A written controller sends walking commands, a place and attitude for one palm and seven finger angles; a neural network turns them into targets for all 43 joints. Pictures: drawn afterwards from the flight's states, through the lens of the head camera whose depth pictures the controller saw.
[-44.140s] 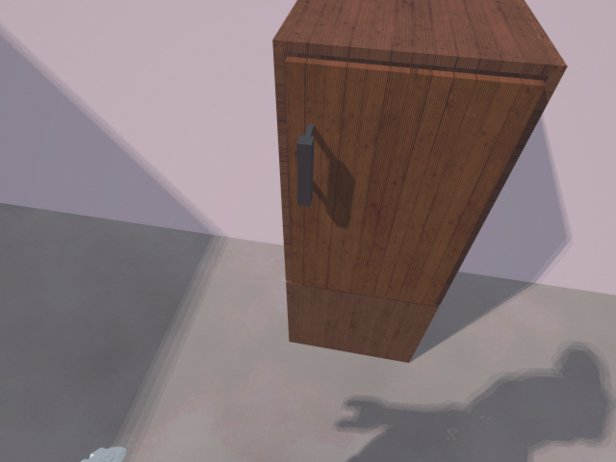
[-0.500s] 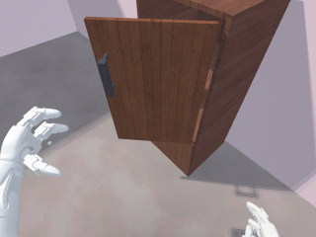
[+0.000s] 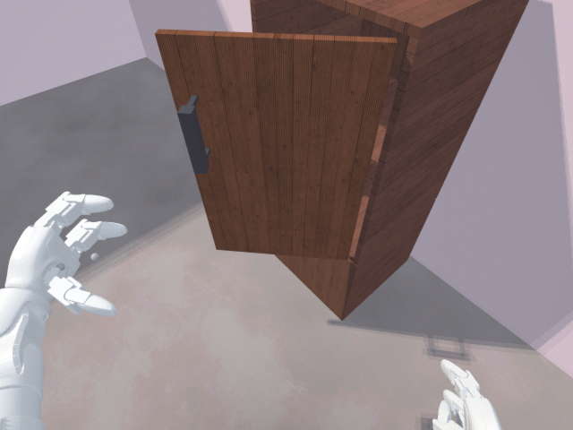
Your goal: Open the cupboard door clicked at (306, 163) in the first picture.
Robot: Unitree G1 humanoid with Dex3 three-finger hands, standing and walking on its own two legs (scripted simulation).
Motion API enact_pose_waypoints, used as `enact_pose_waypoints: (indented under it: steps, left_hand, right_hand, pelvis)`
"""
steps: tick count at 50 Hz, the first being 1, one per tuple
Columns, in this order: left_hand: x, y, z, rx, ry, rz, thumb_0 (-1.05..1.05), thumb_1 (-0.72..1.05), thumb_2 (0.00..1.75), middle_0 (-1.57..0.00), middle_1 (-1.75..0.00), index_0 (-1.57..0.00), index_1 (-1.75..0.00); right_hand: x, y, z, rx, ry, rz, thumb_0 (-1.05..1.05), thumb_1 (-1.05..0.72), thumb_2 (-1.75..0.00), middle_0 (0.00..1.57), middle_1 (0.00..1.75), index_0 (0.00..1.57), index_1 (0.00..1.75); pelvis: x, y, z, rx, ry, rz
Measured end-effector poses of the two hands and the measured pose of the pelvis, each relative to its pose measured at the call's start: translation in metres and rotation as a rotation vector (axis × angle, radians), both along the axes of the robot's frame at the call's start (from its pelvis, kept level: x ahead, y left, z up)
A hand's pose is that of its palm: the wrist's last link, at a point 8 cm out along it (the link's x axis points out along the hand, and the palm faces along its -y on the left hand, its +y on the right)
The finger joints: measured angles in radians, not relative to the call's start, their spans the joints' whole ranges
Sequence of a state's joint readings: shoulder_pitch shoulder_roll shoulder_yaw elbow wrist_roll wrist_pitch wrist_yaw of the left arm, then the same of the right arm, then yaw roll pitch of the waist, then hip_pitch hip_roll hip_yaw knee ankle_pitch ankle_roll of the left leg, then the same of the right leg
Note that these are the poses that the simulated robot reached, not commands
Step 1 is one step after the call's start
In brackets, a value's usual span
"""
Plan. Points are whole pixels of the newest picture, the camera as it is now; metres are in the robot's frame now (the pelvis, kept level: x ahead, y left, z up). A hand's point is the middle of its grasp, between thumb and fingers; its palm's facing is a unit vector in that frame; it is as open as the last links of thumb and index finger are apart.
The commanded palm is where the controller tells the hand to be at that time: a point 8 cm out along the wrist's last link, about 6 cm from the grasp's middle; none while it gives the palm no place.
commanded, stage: move the hooked fingers beside the handle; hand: left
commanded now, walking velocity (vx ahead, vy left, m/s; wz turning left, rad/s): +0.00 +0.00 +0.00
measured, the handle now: (197, 134) +0.59 +0.21 +0.08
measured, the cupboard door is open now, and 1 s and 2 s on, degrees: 43 43 43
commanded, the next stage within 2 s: none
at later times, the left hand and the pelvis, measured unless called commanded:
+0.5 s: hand (118, 206) +0.39 +0.28 +0.10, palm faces -0.03 -1.00 -0.02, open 14.0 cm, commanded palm +0.37 +0.33 +0.10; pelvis +0.00 +0.01 -0.01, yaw -1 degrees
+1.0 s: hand (139, 172) +0.46 +0.27 +0.10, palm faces -0.05 -1.00 +0.00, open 14.0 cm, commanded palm +0.45 +0.33 +0.09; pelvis +0.00 +0.02 -0.01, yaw -2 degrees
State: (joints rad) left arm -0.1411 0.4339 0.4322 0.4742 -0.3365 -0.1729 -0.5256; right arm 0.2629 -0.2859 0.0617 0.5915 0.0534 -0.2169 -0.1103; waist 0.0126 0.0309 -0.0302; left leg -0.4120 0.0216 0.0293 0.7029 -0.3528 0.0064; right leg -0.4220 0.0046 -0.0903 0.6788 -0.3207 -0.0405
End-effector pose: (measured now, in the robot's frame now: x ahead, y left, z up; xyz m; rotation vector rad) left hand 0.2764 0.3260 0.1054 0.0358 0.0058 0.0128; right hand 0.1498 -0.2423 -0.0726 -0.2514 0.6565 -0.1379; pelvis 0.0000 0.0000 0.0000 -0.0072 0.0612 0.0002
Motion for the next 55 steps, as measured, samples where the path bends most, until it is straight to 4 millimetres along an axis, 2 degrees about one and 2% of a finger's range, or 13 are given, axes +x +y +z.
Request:
enact_pose_waypoints:
  steps: [9,15,28,46,55]
  left_hand:
    - [0.040,-0.003,0.003,-0.003,-0.005,-0.031,-0.02,-0.50,0.30,-0.30,-1.20,-0.30,-1.20]
    - [0.064,-0.002,0.000,-0.018,0.016,-0.038,-0.02,-0.50,0.30,-0.31,-1.20,-0.31,-1.20]
    - [0.103,0.007,-0.006,-0.025,0.015,-0.045,-0.02,-0.50,0.30,-0.30,-1.20,-0.30,-1.20]
    - [0.154,0.003,-0.004,-0.025,0.008,-0.066,-0.02,-0.50,0.30,-0.30,-1.20,-0.30,-1.20]
    - [0.180,0.002,-0.003,-0.022,0.013,-0.061,-0.02,-0.50,0.30,-0.30,-1.20,-0.30,-1.20]
  right_hand:
    - [-0.015,-0.007,-0.006,-0.029,0.063,-0.022,0.02,-0.91,-0.90,0.20,0.30,0.20,0.30]
    - [-0.037,-0.014,-0.011,-0.032,0.119,-0.062,0.01,-0.91,-0.90,0.20,0.30,0.20,0.30]
    - [-0.084,-0.019,-0.023,-0.059,0.307,-0.129,0.01,-0.91,-0.90,0.20,0.30,0.20,0.30]
    - [-0.103,-0.005,-0.030,-0.058,0.419,-0.162,0.01,-0.91,-0.90,0.20,0.30,0.20,0.30]
    - [-0.126,-0.004,-0.034,-0.061,0.506,-0.197,0.01,-0.91,-0.90,0.20,0.30,0.20,0.30]
  pelvis:
    - [-0.004,0.001,-0.002,-0.002,0.022,0.004]
    - [-0.002,0.003,-0.004,0.000,0.046,-0.013]
    - [0.000,0.010,-0.008,-0.008,0.101,-0.021]
    - [0.002,0.022,-0.013,-0.019,0.160,-0.026]
    - [0.003,0.024,-0.017,-0.024,0.194,-0.031]
